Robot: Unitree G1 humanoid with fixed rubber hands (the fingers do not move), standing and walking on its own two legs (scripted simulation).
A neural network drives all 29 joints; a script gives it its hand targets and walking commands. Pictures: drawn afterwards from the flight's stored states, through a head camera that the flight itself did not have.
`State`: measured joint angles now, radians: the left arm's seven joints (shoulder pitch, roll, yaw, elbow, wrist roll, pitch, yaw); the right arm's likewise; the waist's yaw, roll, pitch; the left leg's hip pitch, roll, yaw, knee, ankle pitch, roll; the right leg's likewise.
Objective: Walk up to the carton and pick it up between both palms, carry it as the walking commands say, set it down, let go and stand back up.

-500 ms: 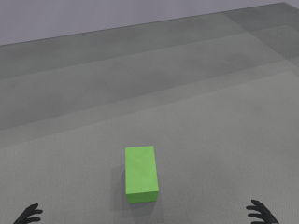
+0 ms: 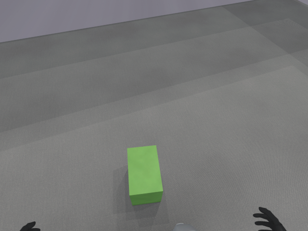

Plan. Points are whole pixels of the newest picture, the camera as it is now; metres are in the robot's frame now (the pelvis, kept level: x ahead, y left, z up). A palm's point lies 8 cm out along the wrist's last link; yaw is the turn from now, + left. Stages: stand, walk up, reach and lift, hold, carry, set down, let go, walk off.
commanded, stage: walk up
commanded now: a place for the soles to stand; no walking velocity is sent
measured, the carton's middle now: (144, 175) +0.47 +0.04 -0.65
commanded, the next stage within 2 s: reach and lift in 0.90 s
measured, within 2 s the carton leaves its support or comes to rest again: neither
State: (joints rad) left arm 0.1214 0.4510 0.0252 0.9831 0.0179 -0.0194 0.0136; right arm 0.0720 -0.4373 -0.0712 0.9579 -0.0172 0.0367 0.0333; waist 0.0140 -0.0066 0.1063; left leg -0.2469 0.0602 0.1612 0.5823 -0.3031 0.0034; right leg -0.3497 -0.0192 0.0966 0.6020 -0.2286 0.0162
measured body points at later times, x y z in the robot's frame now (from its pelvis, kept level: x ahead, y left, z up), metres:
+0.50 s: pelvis +0.01 +0.00 +0.00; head +0.04 +0.00 +0.45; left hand +0.14 +0.33 -0.10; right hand +0.14 -0.33 -0.11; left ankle +0.01 +0.12 -0.73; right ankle +0.05 -0.14 -0.73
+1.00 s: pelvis +0.01 -0.01 +0.00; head +0.06 -0.01 +0.45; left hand +0.17 +0.31 -0.08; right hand +0.16 -0.32 -0.09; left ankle +0.01 +0.12 -0.73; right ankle +0.05 -0.14 -0.73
